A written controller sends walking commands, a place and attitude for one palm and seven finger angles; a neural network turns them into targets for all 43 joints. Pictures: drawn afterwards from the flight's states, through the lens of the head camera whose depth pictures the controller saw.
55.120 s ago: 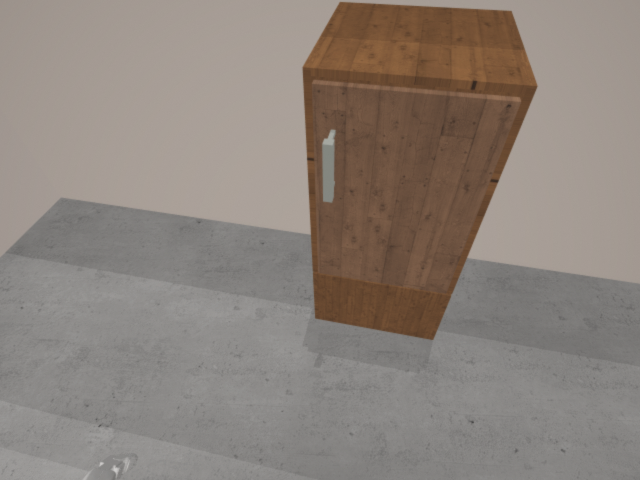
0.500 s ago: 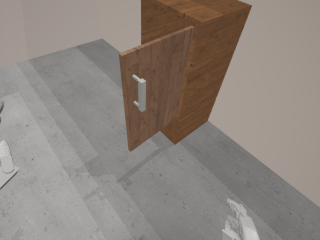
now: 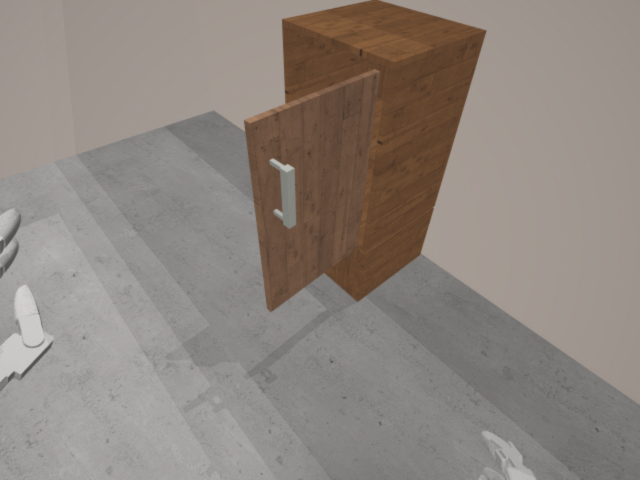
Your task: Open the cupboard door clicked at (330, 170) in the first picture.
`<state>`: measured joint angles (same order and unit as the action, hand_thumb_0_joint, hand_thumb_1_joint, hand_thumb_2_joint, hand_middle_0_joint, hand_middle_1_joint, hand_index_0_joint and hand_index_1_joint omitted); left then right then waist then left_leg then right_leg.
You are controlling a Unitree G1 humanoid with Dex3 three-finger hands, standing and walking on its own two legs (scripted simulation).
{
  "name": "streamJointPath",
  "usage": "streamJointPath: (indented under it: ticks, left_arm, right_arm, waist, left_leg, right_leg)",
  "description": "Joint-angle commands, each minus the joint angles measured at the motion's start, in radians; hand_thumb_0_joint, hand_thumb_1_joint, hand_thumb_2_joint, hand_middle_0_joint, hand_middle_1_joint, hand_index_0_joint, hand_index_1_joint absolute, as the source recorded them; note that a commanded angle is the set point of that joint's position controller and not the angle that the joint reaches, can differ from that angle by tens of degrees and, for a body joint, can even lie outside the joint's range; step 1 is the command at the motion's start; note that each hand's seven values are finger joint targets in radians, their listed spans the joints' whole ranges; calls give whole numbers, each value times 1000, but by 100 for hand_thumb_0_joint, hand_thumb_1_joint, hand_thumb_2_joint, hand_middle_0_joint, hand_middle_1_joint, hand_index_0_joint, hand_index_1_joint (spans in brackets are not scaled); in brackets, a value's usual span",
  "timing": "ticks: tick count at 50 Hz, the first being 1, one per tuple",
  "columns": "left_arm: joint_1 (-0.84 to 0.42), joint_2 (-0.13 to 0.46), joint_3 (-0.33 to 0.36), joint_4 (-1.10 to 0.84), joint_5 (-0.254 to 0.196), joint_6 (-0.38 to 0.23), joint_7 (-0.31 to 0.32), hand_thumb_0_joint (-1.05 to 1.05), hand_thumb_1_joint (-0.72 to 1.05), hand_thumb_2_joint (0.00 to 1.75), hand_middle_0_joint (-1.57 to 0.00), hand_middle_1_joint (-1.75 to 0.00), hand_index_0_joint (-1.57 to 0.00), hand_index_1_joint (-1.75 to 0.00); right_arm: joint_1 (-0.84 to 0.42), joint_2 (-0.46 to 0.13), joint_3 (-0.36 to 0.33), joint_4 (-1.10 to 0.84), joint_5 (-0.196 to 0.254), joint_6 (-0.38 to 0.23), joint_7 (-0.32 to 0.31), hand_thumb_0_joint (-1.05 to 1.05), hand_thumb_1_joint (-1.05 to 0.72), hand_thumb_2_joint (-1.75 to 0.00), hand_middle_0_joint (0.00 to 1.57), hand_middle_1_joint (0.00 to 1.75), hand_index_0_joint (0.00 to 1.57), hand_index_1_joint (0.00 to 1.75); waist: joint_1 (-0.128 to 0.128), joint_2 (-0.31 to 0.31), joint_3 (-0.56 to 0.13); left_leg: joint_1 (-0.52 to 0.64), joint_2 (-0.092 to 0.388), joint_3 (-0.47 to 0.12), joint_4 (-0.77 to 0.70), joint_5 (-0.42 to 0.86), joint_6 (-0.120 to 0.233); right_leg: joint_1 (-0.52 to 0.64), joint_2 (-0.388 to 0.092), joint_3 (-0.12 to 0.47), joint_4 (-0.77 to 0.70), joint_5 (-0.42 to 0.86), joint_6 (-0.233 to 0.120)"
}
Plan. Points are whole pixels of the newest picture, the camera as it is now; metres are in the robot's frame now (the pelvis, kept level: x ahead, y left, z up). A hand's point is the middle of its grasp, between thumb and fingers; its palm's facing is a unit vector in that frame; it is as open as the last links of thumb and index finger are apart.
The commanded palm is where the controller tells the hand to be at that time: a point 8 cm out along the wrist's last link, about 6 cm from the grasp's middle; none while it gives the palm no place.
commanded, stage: stop stepping back and stand still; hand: left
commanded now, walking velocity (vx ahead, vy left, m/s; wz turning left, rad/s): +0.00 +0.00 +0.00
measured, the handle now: (282, 193) +0.69 +0.11 -0.03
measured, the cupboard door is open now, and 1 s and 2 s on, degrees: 93 93 93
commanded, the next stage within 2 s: let the arm hang, fingers relaxed in 0.66 s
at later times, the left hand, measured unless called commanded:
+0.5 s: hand out of the picture +0.18 +0.30 +0.16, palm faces +0.40 -0.78 -0.47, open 7.4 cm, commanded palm +0.12 +0.33 +0.18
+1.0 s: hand out of the picture +0.07 +0.23 -0.13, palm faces -0.05 -0.95 -0.29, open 7.4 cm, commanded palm none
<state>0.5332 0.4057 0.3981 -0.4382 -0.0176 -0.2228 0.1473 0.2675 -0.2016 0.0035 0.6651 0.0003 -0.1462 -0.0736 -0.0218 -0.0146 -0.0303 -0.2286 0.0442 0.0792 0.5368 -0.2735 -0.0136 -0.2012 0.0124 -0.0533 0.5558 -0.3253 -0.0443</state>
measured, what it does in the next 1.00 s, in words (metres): shifts its weight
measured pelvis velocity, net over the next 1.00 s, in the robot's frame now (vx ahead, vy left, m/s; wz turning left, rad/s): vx -0.04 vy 0.03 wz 0.01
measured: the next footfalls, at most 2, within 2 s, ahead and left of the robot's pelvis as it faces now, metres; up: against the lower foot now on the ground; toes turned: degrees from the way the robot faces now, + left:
none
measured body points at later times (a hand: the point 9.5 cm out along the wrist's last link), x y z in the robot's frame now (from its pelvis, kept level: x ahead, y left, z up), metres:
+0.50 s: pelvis -0.03 +0.04 +0.01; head -0.01 +0.05 +0.46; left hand +0.15 +0.34 +0.19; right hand +0.14 -0.20 -0.07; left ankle +0.01 +0.13 -0.73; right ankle -0.01 -0.09 -0.73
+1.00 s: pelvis -0.04 +0.03 +0.00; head -0.02 +0.01 +0.45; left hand +0.07 +0.28 -0.11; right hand +0.08 -0.23 -0.13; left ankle +0.01 +0.13 -0.73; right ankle -0.01 -0.09 -0.73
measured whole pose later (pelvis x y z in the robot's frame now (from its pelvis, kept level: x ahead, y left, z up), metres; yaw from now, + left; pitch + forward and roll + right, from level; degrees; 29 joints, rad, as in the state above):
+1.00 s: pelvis -0.04 +0.03 +0.00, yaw +0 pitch +0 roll +0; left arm 0.27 0.24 0.00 0.68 0.04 0.05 -0.01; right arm 0.14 -0.29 0.00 0.88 -0.02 -0.01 0.02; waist -0.03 0.03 0.04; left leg -0.32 0.00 0.09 0.53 -0.20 0.04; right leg -0.30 -0.03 -0.04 0.57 -0.26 0.00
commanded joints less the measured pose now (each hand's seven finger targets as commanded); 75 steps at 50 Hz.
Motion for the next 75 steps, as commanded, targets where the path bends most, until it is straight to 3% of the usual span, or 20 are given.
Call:
streamJointPath:
  ticks: [1, 7, 17, 21, 24, 30, 37, 38, 39, 40, 42, 44, 46, 51, 53, 54, 57, 60, 65, 75]
  left_arm:
    - [-10, 183, 148, -164, -15, -58, 19, 0, 90, 90, -20, -30, -20, -30]
    - [-52, 158, 117, -165, -15, -53, 9, 0, 90, 90, -20, -30, -20, -30]
    - [-45, 166, 119, -244, -6, -43, 20, 0, 90, 90, -20, -30, -20, -30]
    - [-12, 169, 138, -228, -10, -45, 22, 0, 90, 90, -20, -30, -20, -30]
    - [-3, 161, 131, -231, -11, -46, 19, 0, 90, 90, -20, -30, -20, -30]
    - [-1, 147, 118, -194, -13, -42, 17, 0, 90, 90, -20, -30, -20, -30]
    - [-32, 160, 122, -222, -5, -43, 21, 0, 90, 90, -20, -30, -20, -30]
    - [-95, -15, -297, 602, 55, 105, -121, 0, 90, 90, -20, -30, -20, -30]
    - [-87, -38, -278, 630, 49, 186, -143, 0, 90, 90, -20, -30, -20, -30]
    - [-89, -35, -277, 614, 43, 211, -145, 0, 90, 90, -20, -30, -20, -30]
    - [-131, -28, -282, 698, 48, 208, -143, 0, 90, 90, -20, -30, -20, -30]
    - [-190, 15, -293, 805, 57, 204, -142, 0, 90, 90, -20, -30, -20, -30]
    - [-251, 44, -303, 920, 57, 204, -141, 0, 90, 90, -20, -30, -20, -30]
    - [-301, 47, -345, 1169, 44, 210, -134, 0, 90, 90, -20, -30, -20, -30]
    - [-293, 45, -351, 1249, 40, 205, -134, 0, 90, 90, -20, -30, -20, -30]
    - [-290, 52, -352, 1280, 39, 203, -134, 0, 90, 90, -20, -30, -20, -30]
    - [-295, 36, -351, 1362, 35, 202, -134, 0, 90, 90, -20, -30, -20, -30]
    - [-303, 35, -352, 1424, 34, 202, -135, 0, 90, 90, -20, -30, -20, -30]
    - [-329, 42, -351, 1487, 31, 204, -134, 0, 90, 90, -20, -30, -20, -30]
    - [-379, 68, -349, 1523, 29, 199, -130, 0, 90, 90, -20, -30, -20, -30]
  right_arm:
    - [-114, -118, -35, -162, -4, -49, -9, 0, -90, -90, 20, 30, 20, 30]
    - [-125, -126, -35, -174, -5, -49, -13, 0, -90, -90, 20, 30, 20, 30]
    - [-140, -125, -33, -195, -10, -58, -18, 0, -90, -90, 20, 30, 20, 30]
    - [-137, -124, -34, -195, -10, -56, -20, 0, -90, -90, 20, 30, 20, 30]
    - [-142, -128, -36, -195, -12, -56, -20, 0, -90, -90, 20, 30, 20, 30]
    - [-146, -128, -38, -194, -7, -49, -19, 0, -90, -90, 20, 30, 20, 30]
    - [-144, -128, -40, -192, -9, -47, -24, 0, -90, -90, 20, 30, 20, 30]
    - [-180, -319, -90, 75, 5, -66, 70, 0, -90, -90, 20, 30, 20, 30]
    - [-108, -261, -92, 77, 5, 8, 73, 0, -90, -90, 20, 30, 20, 30]
    - [-97, -255, -85, 48, 10, 33, 72, 0, -90, -90, 20, 30, 20, 30]
    - [-124, -247, -63, 53, -4, 64, 71, 0, -90, -90, 20, 30, 20, 30]
    - [-131, -253, -57, 74, -14, 83, 75, 0, -90, -90, 20, 30, 20, 30]
    - [-130, -263, -59, 112, -20, 100, 78, 0, -90, -90, 20, 30, 20, 30]
    - [-142, -240, -43, 193, -27, 131, 79, 0, -90, -90, 20, 30, 20, 30]
    - [-131, -228, -41, 228, -25, 136, 75, 0, -90, -90, 20, 30, 20, 30]
    - [-120, -232, -42, 239, -21, 139, 73, 0, -90, -90, 20, 30, 20, 30]
    - [-87, -212, -44, 294, -23, 146, 67, 0, -90, -90, 20, 30, 20, 30]
    - [-58, -210, -48, 334, -21, 150, 63, 0, -90, -90, 20, 30, 20, 30]
    - [-28, -217, -50, 387, -22, 152, 59, 0, -90, -90, 20, 30, 20, 30]
    - [-64, -238, -48, 424, -22, 142, 60, 0, -90, -90, 20, 30, 20, 30]
  waist:
    - [10, 62, 16]
    - [16, 67, -18]
    - [21, 121, -37]
    - [21, 99, -43]
    - [20, 136, -43]
    - [18, 63, -18]
    - [21, 84, -48]
    - [-38, 127, 40]
    - [-12, 109, -52]
    - [-14, 115, -64]
    - [8, 27, -80]
    - [13, -130, -66]
    - [7, -162, -46]
    - [10, 99, 12]
    - [12, 116, 7]
    - [12, 87, 2]
    - [6, 127, 13]
    - [3, 63, 33]
    - [1, 41, 71]
    - [12, -2, 62]
  left_leg:
    - [27, 29, -58, -106, 130, 44]
    - [32, 57, -84, -168, 134, 46]
    - [5, 52, -94, -229, 28, 37]
    - [-1, 51, -101, -226, 58, 29]
    - [3, 51, -101, -234, 75, 21]
    - [-8, 47, -99, -222, 14, 24]
    - [8, 42, -97, -219, 2, 28]
    - [-92, 86, -165, -65, 254, 55]
    - [-12, 100, -128, -76, 388, 37]
    - [-2, 113, -135, -76, 393, 47]
    - [-79, 132, -195, -109, 296, 85]
    - [-72, 101, -183, -96, 227, 74]
    - [-38, 65, -159, -80, 172, 69]
    - [-26, 58, -150, -164, 59, 54]
    - [-17, 50, -140, -173, 13, 47]
    - [1, 50, -139, -167, 8, 45]
    - [13, 47, -136, -178, -44, 43]
    - [32, 48, -129, -166, -28, 42]
    - [39, 57, -132, -177, -16, 44]
    - [54, 72, -136, -216, 93, 46]
  right_leg:
    - [-66, -103, 153, -181, 191, 13]
    - [-26, -53, 110, -168, 197, 41]
    - [9, -34, 79, -179, 156, 46]
    - [23, -36, 69, -180, 175, 45]
    - [20, -35, 56, -175, 177, 45]
    - [-7, -47, 78, -214, 146, 45]
    - [2, -46, 83, -216, 133, 43]
    - [-129, -112, 38, -60, 246, 24]
    - [-112, -109, 83, -76, 221, 27]
    - [-112, -87, 59, -54, 153, 29]
    - [-70, -71, 54, -16, 75, 19]
    - [-58, -91, 82, -71, 113, -3]
    - [-87, -128, 122, -115, 124, -23]
    - [-81, -119, 135, -162, 31, -19]
    - [-63, -122, 144, -194, 12, -22]
    - [-61, -124, 143, -215, -2, -23]
    - [-71, -128, 150, -256, -54, -32]
    - [-87, -137, 144, -291, -79, -35]
    - [-101, -139, 136, -309, -106, -39]
    - [-27, -140, 117, -294, 23, -24]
